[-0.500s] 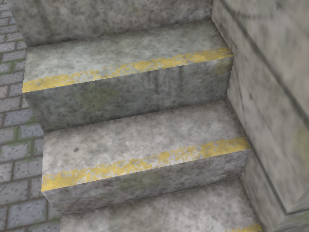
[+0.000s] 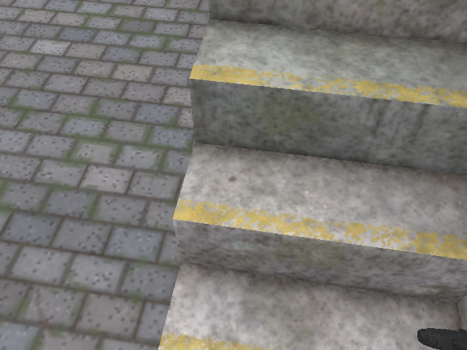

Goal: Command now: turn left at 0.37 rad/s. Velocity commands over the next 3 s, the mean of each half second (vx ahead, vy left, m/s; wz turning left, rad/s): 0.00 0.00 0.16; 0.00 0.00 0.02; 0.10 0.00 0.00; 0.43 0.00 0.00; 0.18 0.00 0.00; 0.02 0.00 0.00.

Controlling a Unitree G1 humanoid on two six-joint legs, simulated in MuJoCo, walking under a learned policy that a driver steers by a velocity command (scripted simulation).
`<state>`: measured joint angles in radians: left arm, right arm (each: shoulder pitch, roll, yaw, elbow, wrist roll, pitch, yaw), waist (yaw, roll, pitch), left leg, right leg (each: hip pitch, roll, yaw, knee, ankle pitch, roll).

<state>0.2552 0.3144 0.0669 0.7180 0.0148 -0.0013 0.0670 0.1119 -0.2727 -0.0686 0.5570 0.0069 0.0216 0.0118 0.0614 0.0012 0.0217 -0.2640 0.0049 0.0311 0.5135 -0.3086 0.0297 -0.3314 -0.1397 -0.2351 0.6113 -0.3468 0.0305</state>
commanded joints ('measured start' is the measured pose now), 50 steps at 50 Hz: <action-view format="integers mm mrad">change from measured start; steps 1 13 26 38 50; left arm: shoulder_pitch -27 -67 -79 -96 -108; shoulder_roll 79 16 13 19 25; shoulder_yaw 13 -6 -20 -33 -38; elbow -91 -34 57 165 275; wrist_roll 25 -2 1 -7 -10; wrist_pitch -18 -3 -56 -69 -66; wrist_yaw -19 -34 -55 -53 -51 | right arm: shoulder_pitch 128 -6 9 84 105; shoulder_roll -216 -82 -35 -42 -57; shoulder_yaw -56 4 14 7 4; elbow -46 -11 50 126 213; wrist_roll -41 -27 -27 -17 -15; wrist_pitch -26 -23 -20 -16 -12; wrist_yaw -17 -24 -20 -38 -43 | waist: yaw -94 -68 -57 -65 -64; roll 182 126 -41 -5 -9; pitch -183 -108 -46 -36 -20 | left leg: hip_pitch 225 121 55 116 145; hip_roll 405 205 25 17 21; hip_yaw -430 -222 -129 -120 -117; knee -134 -141 -122 -125 -144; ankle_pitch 670 535 154 222 275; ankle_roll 334 219 46 31 27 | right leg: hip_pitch -323 -54 117 119 128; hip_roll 59 66 60 74 83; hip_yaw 198 258 294 290 284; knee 449 120 -189 -213 -237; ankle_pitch -311 -61 200 215 232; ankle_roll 84 63 -27 -26 -22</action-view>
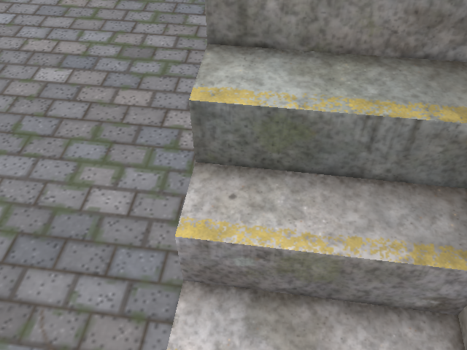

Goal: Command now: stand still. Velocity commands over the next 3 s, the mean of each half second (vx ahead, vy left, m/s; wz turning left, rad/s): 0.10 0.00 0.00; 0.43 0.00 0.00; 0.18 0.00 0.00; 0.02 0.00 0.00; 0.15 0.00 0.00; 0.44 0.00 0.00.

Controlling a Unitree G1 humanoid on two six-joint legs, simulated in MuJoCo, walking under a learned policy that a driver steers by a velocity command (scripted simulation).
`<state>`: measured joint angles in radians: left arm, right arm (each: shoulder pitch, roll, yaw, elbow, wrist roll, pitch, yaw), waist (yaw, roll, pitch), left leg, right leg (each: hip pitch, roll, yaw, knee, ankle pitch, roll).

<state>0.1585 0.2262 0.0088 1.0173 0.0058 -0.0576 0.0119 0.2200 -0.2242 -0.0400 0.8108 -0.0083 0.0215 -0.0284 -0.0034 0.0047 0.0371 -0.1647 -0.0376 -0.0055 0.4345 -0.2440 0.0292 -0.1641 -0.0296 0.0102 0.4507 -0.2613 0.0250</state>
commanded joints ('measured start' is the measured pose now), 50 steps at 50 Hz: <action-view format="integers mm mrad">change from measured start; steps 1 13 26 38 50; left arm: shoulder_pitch -12 -2 33 98 143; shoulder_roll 115 115 114 179 84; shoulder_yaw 19 8 7 55 41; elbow -17 48 54 27 -32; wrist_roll -1 2 -6 -13 -41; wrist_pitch -9 1 -55 -29 -10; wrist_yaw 5 16 -6 6 -6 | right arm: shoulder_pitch -3 -1 -45 -145 32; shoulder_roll -107 -112 -142 -36 -55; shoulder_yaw -24 -13 -12 19 27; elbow -32 67 68 32 147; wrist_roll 1 0 26 23 -4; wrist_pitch -12 -16 -61 -95 -78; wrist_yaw -3 -1 0 39 49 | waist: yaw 1 3 17 8 28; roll -12 -9 -3 -142 65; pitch -35 -53 29 -11 128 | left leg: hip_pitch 47 61 8 -196 -125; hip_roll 63 57 88 33 281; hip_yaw -80 -71 -132 96 -338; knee -68 -102 -95 308 -325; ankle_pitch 213 154 -1 -52 -339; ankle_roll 28 25 93 -42 206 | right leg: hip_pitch -38 -22 -84 95 -657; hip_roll -26 -17 15 -171 -55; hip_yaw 38 27 18 109 20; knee -78 -97 -31 -224 1219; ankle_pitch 147 100 -19 666 -118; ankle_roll -16 -11 -68 -197 -39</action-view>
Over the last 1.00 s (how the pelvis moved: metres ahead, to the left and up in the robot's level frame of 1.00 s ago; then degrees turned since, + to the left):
0.00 0.01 0.01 3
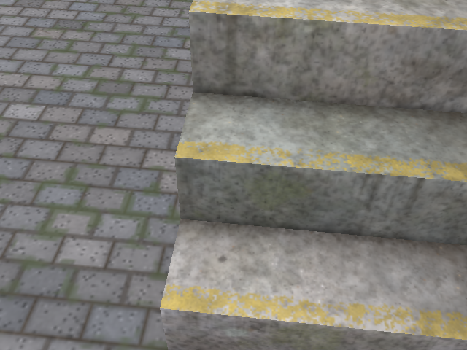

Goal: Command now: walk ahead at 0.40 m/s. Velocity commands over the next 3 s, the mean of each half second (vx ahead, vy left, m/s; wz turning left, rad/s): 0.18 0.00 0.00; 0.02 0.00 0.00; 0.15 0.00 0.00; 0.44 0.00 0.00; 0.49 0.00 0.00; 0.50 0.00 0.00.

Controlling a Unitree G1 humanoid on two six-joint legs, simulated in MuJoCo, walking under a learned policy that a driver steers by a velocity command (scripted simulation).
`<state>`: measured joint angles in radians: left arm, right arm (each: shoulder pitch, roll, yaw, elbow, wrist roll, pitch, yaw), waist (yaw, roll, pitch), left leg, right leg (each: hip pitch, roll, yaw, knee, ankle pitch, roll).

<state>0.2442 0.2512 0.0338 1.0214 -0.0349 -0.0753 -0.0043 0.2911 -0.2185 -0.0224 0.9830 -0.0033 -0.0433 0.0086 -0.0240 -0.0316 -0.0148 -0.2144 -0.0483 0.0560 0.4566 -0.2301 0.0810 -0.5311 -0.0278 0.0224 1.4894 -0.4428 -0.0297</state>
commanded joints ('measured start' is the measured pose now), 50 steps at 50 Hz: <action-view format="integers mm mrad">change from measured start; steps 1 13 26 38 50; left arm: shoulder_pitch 79 -159 -129 -28 -66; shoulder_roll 31 -117 -97 -40 -30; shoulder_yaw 11 -100 -36 -16 10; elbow -21 -275 -118 -77 -169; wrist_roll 10 19 36 53 8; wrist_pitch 13 20 29 34 103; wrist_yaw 9 26 21 66 101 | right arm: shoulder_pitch -12 167 87 20 105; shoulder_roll -57 -33 61 -2 42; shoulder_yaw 15 55 3 0 -1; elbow -5 102 5 -139 -14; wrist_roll -22 -12 6 4 12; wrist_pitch -9 61 99 95 128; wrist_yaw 13 -55 -42 -57 -11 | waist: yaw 44 12 2 -10 33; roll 100 38 -50 -75 36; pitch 171 62 64 8 37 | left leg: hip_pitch -116 58 -289 -531 -28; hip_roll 261 273 -30 -28 69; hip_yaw -318 -86 -243 -206 117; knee -327 -217 1048 1230 -76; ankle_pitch -229 334 -189 131 484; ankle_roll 153 100 -87 -88 -73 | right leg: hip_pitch -274 -733 -127 -6 -114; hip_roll -40 -40 -201 -242 -156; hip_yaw -22 4 348 203 -36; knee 259 509 -842 -903 -430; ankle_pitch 88 33 114 15 -144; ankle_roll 33 70 -209 -203 -9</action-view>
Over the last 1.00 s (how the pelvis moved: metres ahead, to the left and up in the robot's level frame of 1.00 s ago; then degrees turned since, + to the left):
0.14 0.02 0.00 -1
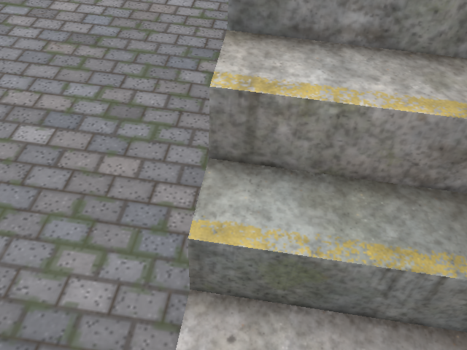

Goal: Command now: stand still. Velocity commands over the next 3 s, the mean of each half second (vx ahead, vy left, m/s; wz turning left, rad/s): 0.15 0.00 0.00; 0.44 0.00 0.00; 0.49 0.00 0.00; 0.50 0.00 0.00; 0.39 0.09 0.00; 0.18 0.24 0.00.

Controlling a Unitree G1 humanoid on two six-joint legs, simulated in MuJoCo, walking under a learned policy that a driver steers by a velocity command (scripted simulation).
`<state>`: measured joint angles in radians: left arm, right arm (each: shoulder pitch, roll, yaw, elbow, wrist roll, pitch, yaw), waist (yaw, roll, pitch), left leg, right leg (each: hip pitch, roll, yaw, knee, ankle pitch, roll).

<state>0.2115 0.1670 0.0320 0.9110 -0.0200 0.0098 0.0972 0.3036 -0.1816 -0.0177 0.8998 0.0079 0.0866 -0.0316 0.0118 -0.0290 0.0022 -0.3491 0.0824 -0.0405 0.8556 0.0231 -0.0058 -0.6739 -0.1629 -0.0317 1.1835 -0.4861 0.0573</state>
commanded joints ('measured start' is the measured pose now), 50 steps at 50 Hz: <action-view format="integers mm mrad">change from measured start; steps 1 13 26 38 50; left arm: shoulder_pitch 5 -56 -202 -64 -81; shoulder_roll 32 7 -50 -31 159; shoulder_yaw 9 -13 -139 -56 -3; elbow -68 -79 -343 1 -101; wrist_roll -5 -22 13 53 16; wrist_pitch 17 7 -96 -49 -48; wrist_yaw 3 -31 -91 -124 -49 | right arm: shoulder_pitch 15 134 154 18 117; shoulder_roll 29 -20 -116 37 -63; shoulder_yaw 5 43 11 34 10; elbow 76 105 134 -131 -92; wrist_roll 1 -27 59 7 18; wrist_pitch -3 -52 -57 -113 -48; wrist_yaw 34 -57 -48 58 -4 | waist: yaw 59 -36 75 -131 -121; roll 110 110 110 6 -119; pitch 72 60 -77 38 -111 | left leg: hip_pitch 126 478 -53 -436 98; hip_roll -36 278 112 -154 -149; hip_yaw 176 -319 13 -47 374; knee -697 -533 -801 953 11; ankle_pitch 362 -34 807 -128 -250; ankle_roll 17 249 217 124 5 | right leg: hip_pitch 35 -604 142 -77 -69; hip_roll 18 232 188 5 -42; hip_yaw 1 216 -212 208 49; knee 37 1043 422 -586 -578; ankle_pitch -12 -47 -124 -225 -458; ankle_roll -92 -40 -131 -210 -233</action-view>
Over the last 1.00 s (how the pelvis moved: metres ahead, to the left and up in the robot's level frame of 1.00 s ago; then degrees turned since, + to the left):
0.15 0.01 0.10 0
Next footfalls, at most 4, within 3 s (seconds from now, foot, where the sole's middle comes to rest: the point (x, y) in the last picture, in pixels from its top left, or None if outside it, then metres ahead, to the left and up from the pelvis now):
0.06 left None -0.03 0.15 -0.88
0.60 right None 0.19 -0.08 -0.67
1.02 left None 0.14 0.12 -0.68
1.76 right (258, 343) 0.44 -0.04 -0.47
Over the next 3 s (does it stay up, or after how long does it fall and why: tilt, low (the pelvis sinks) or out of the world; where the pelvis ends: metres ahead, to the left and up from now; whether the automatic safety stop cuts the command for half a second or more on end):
stays up -0.02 0.37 -0.09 its command is cut before an obstacle after 2.3 s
